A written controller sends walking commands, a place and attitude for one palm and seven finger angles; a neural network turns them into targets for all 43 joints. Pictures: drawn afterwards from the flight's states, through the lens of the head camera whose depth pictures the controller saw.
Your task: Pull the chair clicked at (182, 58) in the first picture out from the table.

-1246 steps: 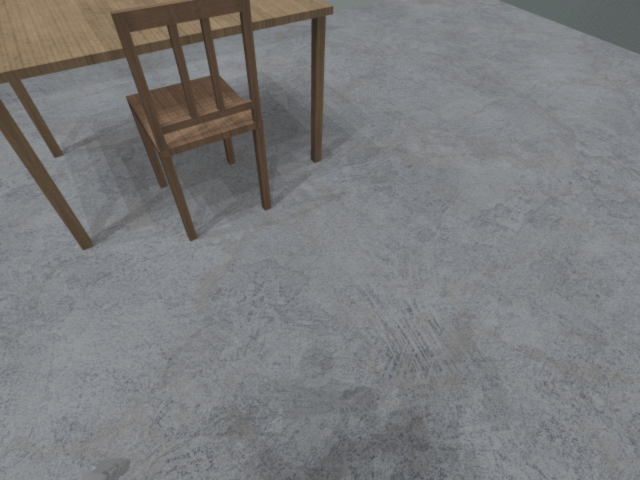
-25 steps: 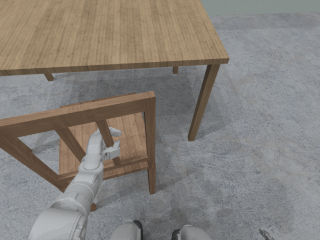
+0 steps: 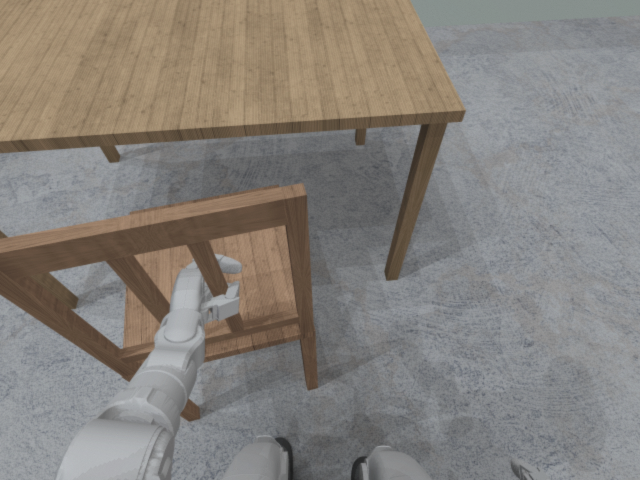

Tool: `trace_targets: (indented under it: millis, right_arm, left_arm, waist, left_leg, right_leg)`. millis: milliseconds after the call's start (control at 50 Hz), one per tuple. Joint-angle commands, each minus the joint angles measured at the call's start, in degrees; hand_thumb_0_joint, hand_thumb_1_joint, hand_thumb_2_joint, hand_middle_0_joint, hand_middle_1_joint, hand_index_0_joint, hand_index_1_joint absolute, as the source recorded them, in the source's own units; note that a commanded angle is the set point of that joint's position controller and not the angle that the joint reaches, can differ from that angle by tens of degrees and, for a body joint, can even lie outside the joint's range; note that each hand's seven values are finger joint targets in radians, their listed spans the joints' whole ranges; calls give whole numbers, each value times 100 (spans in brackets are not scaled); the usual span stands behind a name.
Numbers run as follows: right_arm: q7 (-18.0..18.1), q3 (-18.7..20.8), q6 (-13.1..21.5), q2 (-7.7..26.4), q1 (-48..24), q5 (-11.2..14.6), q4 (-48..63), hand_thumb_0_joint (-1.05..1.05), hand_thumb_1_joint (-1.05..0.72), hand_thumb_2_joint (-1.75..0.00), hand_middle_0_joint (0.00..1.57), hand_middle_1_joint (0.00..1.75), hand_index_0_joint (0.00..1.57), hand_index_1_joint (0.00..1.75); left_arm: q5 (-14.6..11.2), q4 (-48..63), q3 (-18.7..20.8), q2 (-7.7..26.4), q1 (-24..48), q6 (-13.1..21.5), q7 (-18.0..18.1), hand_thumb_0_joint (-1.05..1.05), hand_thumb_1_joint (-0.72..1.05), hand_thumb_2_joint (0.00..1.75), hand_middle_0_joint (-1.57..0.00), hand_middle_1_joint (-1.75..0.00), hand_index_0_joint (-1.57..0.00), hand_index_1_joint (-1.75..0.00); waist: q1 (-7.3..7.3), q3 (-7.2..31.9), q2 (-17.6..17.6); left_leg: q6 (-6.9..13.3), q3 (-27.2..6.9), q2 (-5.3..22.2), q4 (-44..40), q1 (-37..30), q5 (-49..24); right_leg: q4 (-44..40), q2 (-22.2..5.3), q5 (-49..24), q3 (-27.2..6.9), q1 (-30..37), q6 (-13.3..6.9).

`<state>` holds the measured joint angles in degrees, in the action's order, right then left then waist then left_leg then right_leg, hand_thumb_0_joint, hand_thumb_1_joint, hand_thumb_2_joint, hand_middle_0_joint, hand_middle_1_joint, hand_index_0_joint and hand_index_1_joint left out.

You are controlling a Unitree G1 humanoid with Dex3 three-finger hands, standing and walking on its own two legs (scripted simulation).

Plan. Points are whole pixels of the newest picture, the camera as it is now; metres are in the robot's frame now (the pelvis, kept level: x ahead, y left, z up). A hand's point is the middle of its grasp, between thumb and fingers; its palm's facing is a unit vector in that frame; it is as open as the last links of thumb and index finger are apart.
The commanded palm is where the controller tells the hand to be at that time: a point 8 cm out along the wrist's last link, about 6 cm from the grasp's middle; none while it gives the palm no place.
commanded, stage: step backward, pulling the chair out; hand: left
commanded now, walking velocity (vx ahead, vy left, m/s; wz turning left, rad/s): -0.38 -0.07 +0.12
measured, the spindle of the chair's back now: (157, 304) +0.37 +0.25 -0.07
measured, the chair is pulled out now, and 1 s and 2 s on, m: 0.19 0.19 0.26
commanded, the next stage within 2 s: none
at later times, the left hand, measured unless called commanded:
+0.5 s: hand (230, 299) +0.36 +0.13 -0.05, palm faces +0.04 -0.98 -0.20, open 5.4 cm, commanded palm +0.36 +0.19 -0.04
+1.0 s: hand (231, 298) +0.36 +0.13 -0.05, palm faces +0.05 -0.98 -0.19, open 5.4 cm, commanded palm +0.35 +0.18 -0.04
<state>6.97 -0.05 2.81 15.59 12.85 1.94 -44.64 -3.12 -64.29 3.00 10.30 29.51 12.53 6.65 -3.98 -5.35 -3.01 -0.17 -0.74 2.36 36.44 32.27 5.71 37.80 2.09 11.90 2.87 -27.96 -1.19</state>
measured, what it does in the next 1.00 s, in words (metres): stands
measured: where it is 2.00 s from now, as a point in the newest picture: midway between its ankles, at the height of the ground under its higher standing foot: outside the picture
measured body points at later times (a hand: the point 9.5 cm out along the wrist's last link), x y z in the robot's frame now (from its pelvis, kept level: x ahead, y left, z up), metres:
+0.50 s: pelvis +0.00 +0.00 +0.00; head +0.06 -0.01 +0.44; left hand +0.36 +0.19 -0.03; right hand +0.10 -0.27 -0.13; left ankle +0.13 +0.12 -0.71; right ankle +0.08 -0.11 -0.71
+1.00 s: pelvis -0.01 -0.01 +0.00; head +0.07 -0.01 +0.45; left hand +0.36 +0.19 -0.03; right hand +0.09 -0.28 -0.12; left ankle +0.08 +0.11 -0.71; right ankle +0.08 -0.11 -0.71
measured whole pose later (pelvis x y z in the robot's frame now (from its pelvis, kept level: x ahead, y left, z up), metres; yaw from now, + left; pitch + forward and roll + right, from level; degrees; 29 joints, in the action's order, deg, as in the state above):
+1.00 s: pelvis -0.01 -0.01 +0.00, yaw +1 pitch +3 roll +0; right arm 6.7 -0.2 3.6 15.1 11.9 1.8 -45.0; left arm -3.8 -63.2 1.2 11.1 32.7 10.2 6.2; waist -3.0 -6.5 -0.4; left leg 0.0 -0.3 0.5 38.0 29.9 11.1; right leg 38.0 0.7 12.7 2.8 -29.6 -0.6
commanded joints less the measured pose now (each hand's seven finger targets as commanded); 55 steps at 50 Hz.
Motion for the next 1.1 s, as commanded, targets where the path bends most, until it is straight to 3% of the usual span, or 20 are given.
trace_targets:
  millis: [0,80,180,240,320,380,420,460,500,520,600,680,740,780,840,880,900,960,1040,1080]
  right_arm:
    - [81,186,237,660,-51,56,649,0,-90,-90,20,30,20,30]
    - [111,199,266,761,-71,21,620,0,-90,-90,20,30,20,30]
    - [88,230,250,715,-40,-2,614,0,-90,-90,20,30,20,30]
    - [63,209,238,644,-118,22,691,0,-90,-90,20,30,20,30]
    - [38,217,264,555,-7,41,538,0,-90,-90,20,30,20,30]
    - [95,202,290,655,0,-2,476,0,-90,-90,20,30,20,30]
    - [108,200,270,693,-123,29,547,0,-90,-90,20,30,20,30]
    - [85,167,285,685,-190,61,659,0,-90,-90,20,30,20,30]
    - [87,156,304,694,-171,20,644,0,-90,-90,20,30,20,30]
    - [90,164,299,710,-200,8,630,0,-90,-90,20,30,20,30]
    - [73,218,326,694,-101,-23,552,0,-90,-90,20,30,20,30]
    - [46,225,298,645,-160,-3,637,0,-90,-90,20,30,20,30]
    - [9,230,294,527,-94,44,559,0,-90,-90,20,30,20,30]
    - [8,229,302,549,-80,40,480,0,-90,-90,20,30,20,30]
    - [42,178,341,665,-23,13,402,0,-90,-90,20,30,20,30]
    - [76,216,326,822,-23,4,437,0,-90,-90,20,30,20,30]
    - [36,231,305,784,-53,20,514,0,-90,-90,20,30,20,30]
    - [69,211,302,720,-157,-29,543,0,-90,-90,20,30,20,30]
    - [10,317,289,713,80,-40,459,0,-90,-90,20,30,20,30]
    - [9,331,236,703,30,-14,530,0,-90,-90,20,30,20,30]
  left_arm:
    - [100,1104,-40,1281,2389,314,176,0,90,90,-50,-145,-50,-145]
    - [59,1168,-20,1197,2256,325,149,0,90,90,-50,-145,-50,-145]
    - [72,1167,-8,1224,2288,303,86,0,90,90,-50,-145,-50,-145]
    - [91,1192,-11,1307,2314,290,94,0,90,90,-50,-145,-50,-145]
    - [149,1026,86,1488,2223,247,162,0,90,90,-50,-145,-50,-145]
    - [165,1073,159,1477,2190,296,139,0,90,90,-50,-145,-50,-145]
    - [96,1216,24,1279,2389,322,115,0,90,90,-50,-145,-50,-145]
    - [26,1171,-56,1257,2538,329,115,0,90,90,-50,-145,-50,-145]
    - [47,1236,-72,1176,2462,340,114,0,90,90,-50,-145,-50,-145]
    - [36,1244,-70,1143,2415,335,103,0,90,90,-50,-145,-50,-145]
    - [51,1228,-17,1143,2369,320,46,0,90,90,-50,-145,-50,-145]
    - [107,1167,45,1344,2373,281,54,0,90,90,-50,-145,-50,-145]
    - [123,1069,155,1583,2292,228,127,0,90,90,-50,-145,-50,-145]
    - [138,991,196,1584,2169,164,136,0,90,90,-50,-145,-50,-145]
    - [136,1128,189,1501,2231,181,107,0,90,90,-50,-145,-50,-145]
    - [88,1117,148,1339,2327,147,116,0,90,90,-50,-145,-50,-145]
    - [10,1244,20,1178,2439,183,95,0,90,90,-50,-145,-50,-145]
    - [2,1398,-151,891,2658,194,14,0,90,90,-50,-145,-50,-145]
    - [77,1388,-49,976,2489,165,-55,0,90,90,-50,-145,-50,-145]
    - [96,1311,42,1136,2375,121,-59,0,90,90,-50,-145,-50,-145]
  waist:
    - [-46,2053,195]
    - [71,2072,-532]
    - [60,2258,-473]
    - [72,1997,-24]
    - [8,2131,634]
    - [48,2344,150]
    - [78,2488,144]
    - [-4,2094,313]
    - [63,2014,-232]
    - [116,2098,-511]
    - [91,2410,-369]
    - [79,2112,-178]
    - [22,2062,933]
    - [111,2199,674]
    - [97,2284,296]
    - [145,2233,-33]
    - [121,2386,-96]
    - [170,2554,-807]
    - [142,3068,-595]
    - [103,3003,-313]
  left_leg:
    - [260,-700,438,-656,-1360,1726]
    - [386,-1144,723,-1161,-1364,1650]
    - [366,-923,710,-807,-1438,562]
    - [236,-603,403,-468,-961,1697]
    - [-72,17,-86,478,-1665,1323]
    - [62,-396,232,-155,-1697,257]
    - [260,-839,540,-502,-1358,89]
    - [353,-955,631,-762,-1301,1295]
    - [392,-1081,683,-1024,-1153,1788]
    - [420,-1179,771,-1103,-1111,1713]
    - [437,-1105,793,-756,-1527,457]
    - [277,-735,530,-512,-899,1420]
    - [-67,29,-84,694,-1391,1626]
    - [-163,40,-167,1114,-1562,1464]
    - [-29,-323,90,39,-1544,252]
    - [284,-1112,690,-674,-1259,-846]
    - [407,-1284,851,-774,-1266,-435]
    - [505,-1409,981,-923,-1363,-358]
    - [390,-1051,914,-304,-1879,-1735]
    - [298,-869,795,-232,-1295,-1117]
  right_leg:
    - [-1163,-557,1770,-726,162,212]
    - [-519,-251,1402,-463,315,160]
    - [-504,-281,697,-509,514,180]
    - [-1140,-631,1656,-951,473,87]
    - [-1826,-1425,1516,-1293,153,-159]
    - [-1074,-871,322,-683,308,122]
    - [-638,-493,307,-542,569,245]
    - [-820,-448,1577,-634,377,229]
    - [-581,-356,1847,-553,347,177]
    - [-365,-299,1633,-526,455,143]
    - [-362,-235,645,-497,551,166]
    - [-883,-607,1606,-886,596,87]
    - [-1999,-1523,2249,-1578,169,-186]
    - [-1912,-1778,1307,-1490,323,-376]
    - [-1048,-1252,-190,-742,632,-68]
    - [-323,-487,-462,-383,775,246]
    - [-216,-381,110,-434,816,246]
    - [105,-232,601,-373,682,165]
    - [-191,-241,-337,-432,744,167]
    - [-231,-406,-583,-576,995,168]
